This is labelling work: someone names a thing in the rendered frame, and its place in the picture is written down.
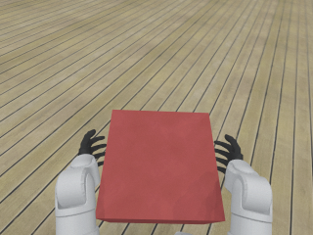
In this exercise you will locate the robot right forearm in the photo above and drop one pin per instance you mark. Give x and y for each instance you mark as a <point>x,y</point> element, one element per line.
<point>251,200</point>

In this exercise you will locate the carton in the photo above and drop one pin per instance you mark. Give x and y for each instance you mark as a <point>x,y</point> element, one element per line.
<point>160,167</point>

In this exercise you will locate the left robot hand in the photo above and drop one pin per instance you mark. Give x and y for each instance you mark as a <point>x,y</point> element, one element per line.
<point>86,143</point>

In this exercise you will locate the right robot hand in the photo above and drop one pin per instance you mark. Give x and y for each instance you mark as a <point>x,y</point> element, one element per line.
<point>234,152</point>

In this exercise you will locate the robot left forearm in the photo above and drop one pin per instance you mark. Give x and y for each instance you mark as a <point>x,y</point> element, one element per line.
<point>75,197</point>

